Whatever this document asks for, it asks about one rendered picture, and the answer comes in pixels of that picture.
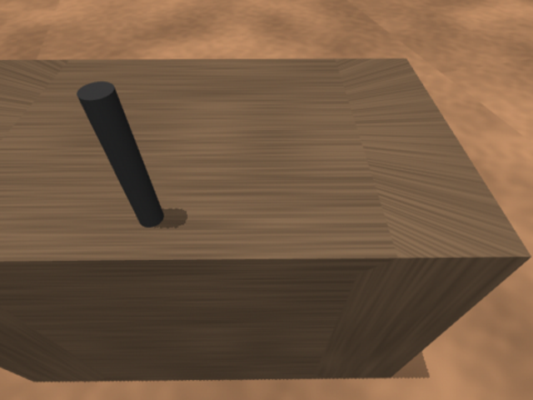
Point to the can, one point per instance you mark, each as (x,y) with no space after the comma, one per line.
(104,111)

